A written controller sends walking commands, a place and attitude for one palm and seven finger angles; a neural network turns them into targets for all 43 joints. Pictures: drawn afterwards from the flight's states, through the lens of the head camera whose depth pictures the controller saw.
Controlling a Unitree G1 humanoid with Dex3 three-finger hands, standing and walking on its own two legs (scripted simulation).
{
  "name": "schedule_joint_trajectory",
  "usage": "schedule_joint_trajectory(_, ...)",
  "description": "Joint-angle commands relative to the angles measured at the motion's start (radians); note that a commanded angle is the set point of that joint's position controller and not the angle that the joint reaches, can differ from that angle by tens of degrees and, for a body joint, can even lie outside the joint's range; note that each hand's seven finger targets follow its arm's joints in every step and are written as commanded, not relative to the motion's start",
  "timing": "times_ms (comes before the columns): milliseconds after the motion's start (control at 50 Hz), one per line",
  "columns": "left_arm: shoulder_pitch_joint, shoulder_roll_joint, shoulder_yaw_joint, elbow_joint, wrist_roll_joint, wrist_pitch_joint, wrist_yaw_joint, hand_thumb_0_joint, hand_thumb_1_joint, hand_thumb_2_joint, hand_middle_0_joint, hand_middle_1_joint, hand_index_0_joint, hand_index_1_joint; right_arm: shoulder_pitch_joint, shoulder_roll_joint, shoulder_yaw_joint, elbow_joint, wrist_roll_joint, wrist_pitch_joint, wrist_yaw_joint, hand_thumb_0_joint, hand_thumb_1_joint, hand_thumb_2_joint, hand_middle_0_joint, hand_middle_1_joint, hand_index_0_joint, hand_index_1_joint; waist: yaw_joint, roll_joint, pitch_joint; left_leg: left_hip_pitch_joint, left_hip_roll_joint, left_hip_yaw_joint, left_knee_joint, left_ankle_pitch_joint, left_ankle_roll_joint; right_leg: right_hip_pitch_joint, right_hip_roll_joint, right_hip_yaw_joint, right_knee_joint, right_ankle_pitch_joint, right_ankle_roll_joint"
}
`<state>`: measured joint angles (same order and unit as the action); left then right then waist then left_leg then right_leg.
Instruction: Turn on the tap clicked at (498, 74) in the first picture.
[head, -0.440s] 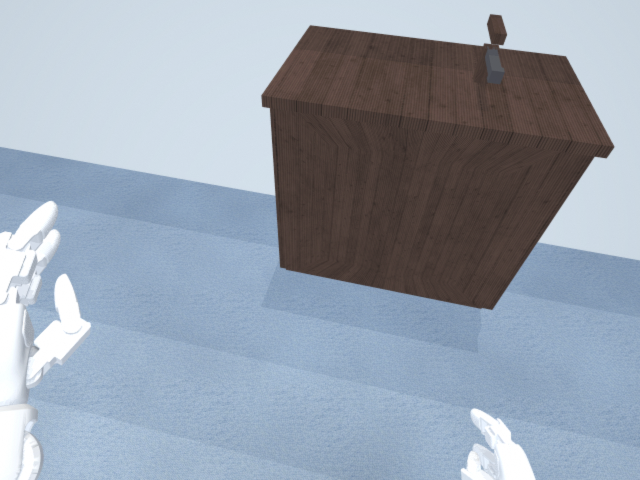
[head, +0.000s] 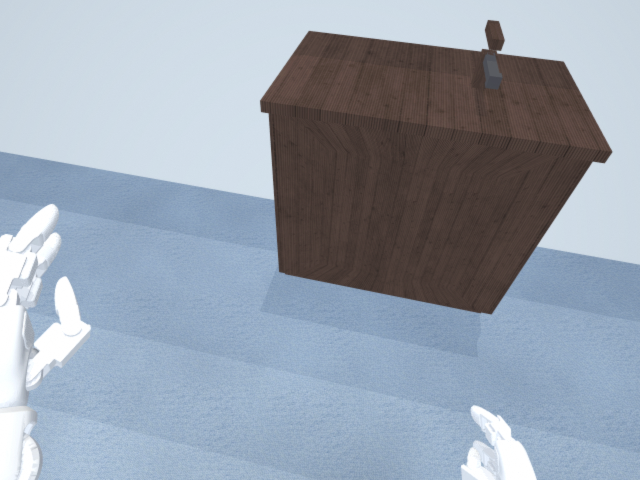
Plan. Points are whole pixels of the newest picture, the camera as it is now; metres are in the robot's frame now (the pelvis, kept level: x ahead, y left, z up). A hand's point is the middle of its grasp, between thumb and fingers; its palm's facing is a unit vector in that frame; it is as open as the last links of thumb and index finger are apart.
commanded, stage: walk to a spot facing it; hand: left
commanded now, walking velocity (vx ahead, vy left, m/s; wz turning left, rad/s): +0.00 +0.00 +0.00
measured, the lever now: (493, 80) +0.93 -0.33 +0.10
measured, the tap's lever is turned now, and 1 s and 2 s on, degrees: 0 0 0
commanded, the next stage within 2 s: turn to face it in 1.82 s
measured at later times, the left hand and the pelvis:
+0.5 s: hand (149, 330) +0.22 +0.18 +0.16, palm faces +0.30 -0.87 -0.39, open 7.4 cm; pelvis -0.03 -0.02 -0.03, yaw -7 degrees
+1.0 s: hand (293, 332) +0.22 +0.05 +0.15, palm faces -0.06 -0.90 -0.42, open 7.4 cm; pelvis -0.08 -0.05 -0.02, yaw -27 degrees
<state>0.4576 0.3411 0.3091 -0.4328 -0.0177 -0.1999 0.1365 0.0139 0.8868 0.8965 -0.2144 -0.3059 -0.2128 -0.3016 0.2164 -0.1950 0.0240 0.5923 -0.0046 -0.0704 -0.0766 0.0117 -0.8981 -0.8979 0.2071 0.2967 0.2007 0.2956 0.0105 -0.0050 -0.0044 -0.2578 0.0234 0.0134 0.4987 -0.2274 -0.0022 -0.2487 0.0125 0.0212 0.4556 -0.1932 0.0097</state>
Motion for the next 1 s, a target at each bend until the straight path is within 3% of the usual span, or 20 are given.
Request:
schedule_joint_trajectory(0, -0.073, 0.153, 0.102, -0.209, 0.0, -0.059, 0.019, 0.0, 0.9, 0.9, -0.2, -0.3, -0.2, -0.3, -0.095, -0.123, -0.046, -0.155, 0.005, -0.05, -0.011, 0.0, -0.9, -0.9, 0.2, 0.3, 0.2, 0.3, -0.006, 0.071, -0.096, -0.037, 0.043, -0.03, -0.119, 0.035, 0.014, 0.084, -0.039, 0.035, -0.062, 0.077, -0.008)
schedule_joint_trajectory(360, -0.09, 0.159, 0.141, -0.286, -0.017, -0.044, 0.015, 0.0, 0.9, 0.9, -0.2, -0.3, -0.2, -0.3, -0.105, -0.121, -0.063, -0.212, 0.023, -0.031, 0.011, 0.0, -0.9, -0.9, 0.2, 0.3, 0.2, 0.3, 0.02, 0.136, -0.098, -0.097, 0.217, -0.01, -0.016, -0.087, 0.049, -0.107, -0.014, 0.095, 0.233, -0.031, -0.011)
schedule_joint_trajectory(420, -0.09, 0.187, 0.161, -0.288, -0.021, -0.047, 0.016, 0.0, 0.9, 0.9, -0.2, -0.3, -0.2, -0.3, -0.082, -0.112, -0.07, -0.218, 0.017, -0.016, 0.018, 0.0, -0.9, -0.9, 0.2, 0.3, 0.2, 0.3, 0.01, -0.071, -0.084, -0.088, 0.08, 0.083, 0.188, -0.257, -0.013, -0.215, -0.107, 0.323, 0.055, 0.016, -0.07)
schedule_joint_trajectory(440, -0.085, 0.196, 0.173, -0.287, -0.023, -0.045, 0.02, 0.0, 0.9, 0.9, -0.2, -0.3, -0.2, -0.3, -0.069, -0.109, -0.076, -0.21, 0.012, -0.011, 0.023, 0.0, -0.9, -0.9, 0.2, 0.3, 0.2, 0.3, 0.0, -0.139, -0.097, -0.065, 0.026, 0.089, 0.281, -0.284, -0.034, -0.25, -0.169, 0.467, -0.042, 0.002, -0.11)
schedule_joint_trajectory(480, -0.08, 0.204, 0.182, -0.293, -0.021, -0.043, 0.027, 0.0, 0.9, 0.9, -0.2, -0.3, -0.2, -0.3, -0.089, -0.091, -0.063, -0.202, 0.002, 0.002, 0.035, 0.0, -0.9, -0.9, 0.2, 0.3, 0.2, 0.3, 0.004, -0.168, -0.103, -0.11, 0.007, 0.033, 0.342, -0.289, -0.045, -0.179, -0.224, 0.579, -0.099, 0.057, -0.164)
schedule_joint_trajectory(520, -0.058, 0.208, 0.197, -0.289, -0.02, -0.045, 0.028, 0.0, 0.9, 0.9, -0.2, -0.3, -0.2, -0.3, -0.095, -0.096, -0.059, -0.201, 0.005, 0.018, 0.041, 0.0, -0.9, -0.9, 0.2, 0.3, 0.2, 0.3, 0.008, -0.187, -0.16, -0.118, 0.009, -0.002, 0.246, -0.274, -0.04, -0.058, -0.201, 0.522, -0.049, 0.136, -0.166)
schedule_joint_trajectory(580, -0.036, 0.195, 0.194, -0.275, -0.022, -0.05, 0.02, 0.0, 0.9, 0.9, -0.2, -0.3, -0.2, -0.3, -0.096, -0.108, -0.063, -0.197, 0.008, 0.04, 0.038, 0.0, -0.9, -0.9, 0.2, 0.3, 0.2, 0.3, -0.001, -0.095, -0.193, 0.095, 0.056, 0.021, -0.005, -0.097, -0.01, -0.137, -0.095, 0.39, 0.06, 0.128, -0.082)
schedule_joint_trajectory(600, -0.046, 0.194, 0.192, -0.285, -0.024, -0.054, 0.015, 0.0, 0.9, 0.9, -0.2, -0.3, -0.2, -0.3, -0.102, -0.119, -0.068, -0.204, 0.012, 0.041, 0.031, 0.0, -0.9, -0.9, 0.2, 0.3, 0.2, 0.3, 0.002, -0.021, -0.177, 0.15, 0.135, -0.033, -0.057, -0.059, 0.025, -0.222, -0.035, 0.314, 0.133, 0.072, -0.041)
schedule_joint_trajectory(640, -0.042, 0.182, 0.188, -0.292, -0.019, -0.057, 0.007, 0.0, 0.9, 0.9, -0.2, -0.3, -0.2, -0.3, -0.133, -0.123, -0.071, -0.225, 0.024, 0.031, 0.021, 0.0, -0.9, -0.9, 0.2, 0.3, 0.2, 0.3, 0.019, 0.277, -0.146, 0.061, 0.376, -0.2, -0.206, -0.145, 0.137, -0.306, 0.047, 0.12, 0.53, -0.261, 0.024)
schedule_joint_trajectory(660, -0.025, 0.157, 0.164, -0.266, -0.01, -0.053, 0.007, 0.0, 0.9, 0.9, -0.2, -0.3, -0.2, -0.3, -0.106, -0.107, -0.065, -0.219, 0.017, 0.023, 0.023, 0.0, -0.9, -0.9, 0.2, 0.3, 0.2, 0.3, 0.013, 0.265, -0.091, -0.011, 0.431, -0.23, -0.223, -0.113, 0.187, -0.314, 0.014, 0.05, 0.678, -0.285, 0.038)
schedule_joint_trajectory(700, -0.074, 0.127, 0.107, -0.266, -0.008, -0.054, 0.0, 0.0, 0.9, 0.9, -0.2, -0.3, -0.2, -0.3, -0.079, -0.127, -0.072, -0.201, 0.023, 0.009, 0.033, 0.0, -0.9, -0.9, 0.2, 0.3, 0.2, 0.3, 0.008, 0.162, -0.036, -0.007, 0.402, -0.051, -0.147, 0.09, 0.156, -0.317, -0.038, 0.005, 0.622, -0.284, 0.045)
schedule_joint_trajectory(740, -0.142, 0.141, 0.097, -0.28, -0.007, -0.05, 0.002, 0.0, 0.9, 0.9, -0.2, -0.3, -0.2, -0.3, -0.075, -0.136, -0.067, -0.203, 0.024, -0.012, 0.038, 0.0, -0.9, -0.9, 0.2, 0.3, 0.2, 0.3, 0.007, 0.189, -0.011, -0.039, 0.361, 0.077, -0.093, 0.131, 0.091, -0.212, -0.039, -0.072, 0.464, -0.275, 0.05)
schedule_joint_trajectory(800, -0.173, 0.151, 0.093, -0.239, 0.004, -0.044, 0.004, 0.0, 0.9, 0.9, -0.2, -0.3, -0.2, -0.3, -0.049, -0.157, -0.07, -0.2, 0.017, -0.035, 0.053, 0.0, -0.9, -0.9, 0.2, 0.3, 0.2, 0.3, 0.008, 0.19, -0.028, -0.078, 0.309, 0.125, 0.053, 0.091, 0.03, -0.024, 0.0, -0.143, 0.211, -0.168, 0.039)
schedule_joint_trajectory(820, -0.183, 0.175, 0.113, -0.236, 0.005, -0.047, 0.004, 0.0, 0.9, 0.9, -0.2, -0.3, -0.2, -0.3, -0.056, -0.151, -0.071, -0.203, 0.017, -0.04, 0.055, 0.0, -0.9, -0.9, 0.2, 0.3, 0.2, 0.3, 0.016, 0.115, -0.041, -0.104, 0.266, 0.156, 0.178, -0.001, 0.008, 0.02, -0.023, -0.095, 0.1, -0.085, 0.011)
schedule_joint_trajectory(840, -0.15, 0.223, 0.15, -0.213, 0.011, -0.047, 0.012, 0.0, 0.9, 0.9, -0.2, -0.3, -0.2, -0.3, -0.06, -0.133, -0.074, -0.206, 0.016, -0.038, 0.053, 0.0, -0.9, -0.9, 0.2, 0.3, 0.2, 0.3, 0.016, -0.123, -0.051, -0.209, 0.147, 0.19, 0.416, -0.205, -0.03, 0.051, -0.157, 0.191, -0.016, 0.064, -0.081)
schedule_joint_trajectory(860, -0.149, 0.258, 0.197, -0.239, -0.007, -0.053, 0.028, 0.0, 0.9, 0.9, -0.2, -0.3, -0.2, -0.3, -0.116, -0.112, -0.058, -0.223, 0.008, -0.044, 0.047, 0.0, -0.9, -0.9, 0.2, 0.3, 0.2, 0.3, 0.036, -0.307, -0.065, -0.392, 0.04, 0.128, 0.629, -0.458, -0.062, 0.089, -0.329, 0.522, -0.107, 0.213, -0.192)
schedule_joint_trajectory(880, -0.121, 0.252, 0.196, -0.247, -0.022, -0.048, 0.036, 0.0, 0.9, 0.9, -0.2, -0.3, -0.2, -0.3, -0.097, -0.126, -0.073, -0.2, 0.007, -0.037, 0.05, 0.0, -0.9, -0.9, 0.2, 0.3, 0.2, 0.3, 0.027, -0.244, -0.131, -0.408, 0.064, -0.005, 0.745, -0.379, -0.067, 0.109, -0.351, 0.63, -0.159, -0.006, -0.215)
schedule_joint_trajectory(900, -0.065, 0.253, 0.199, -0.282, -0.023, -0.056, 0.035, 0.0, 0.9, 0.9, -0.2, -0.3, -0.2, -0.3, -0.086, -0.121, -0.064, -0.196, 0.002, -0.022, 0.053, 0.0, -0.9, -0.9, 0.2, 0.3, 0.2, 0.3, 0.015, -0.147, -0.122, -0.451, 0.074, -0.051, 0.799, -0.298, -0.071, 0.136, -0.342, 0.648, -0.146, -0.092, -0.247)
schedule_joint_trajectory(920, -0.025, 0.248, 0.206, -0.316, -0.027, -0.071, 0.033, 0.0, 0.9, 0.9, -0.2, -0.3, -0.2, -0.3, -0.082, -0.115, -0.055, -0.18, -0.002, -0.002, 0.057, 0.0, -0.9, -0.9, 0.2, 0.3, 0.2, 0.3, 0.008, -0.082, -0.127, -0.459, 0.085, -0.061, 0.802, -0.231, -0.077, 0.143, -0.304, 0.543, -0.131, -0.082, -0.24)
schedule_joint_trajectory(980, 0.041, 0.255, 0.236, -0.315, -0.028, -0.097, 0.026, 0.0, 0.9, 0.9, -0.2, -0.3, -0.2, -0.3, -0.111, -0.113, -0.055, -0.164, -0.004, 0.028, 0.055, 0.0, -0.9, -0.9, 0.2, 0.3, 0.2, 0.3, 0.002, -0.065, -0.157, -0.402, 0.084, -0.021, 0.652, -0.186, -0.077, 0.121, -0.238, 0.385, -0.129, 0.002, -0.215)
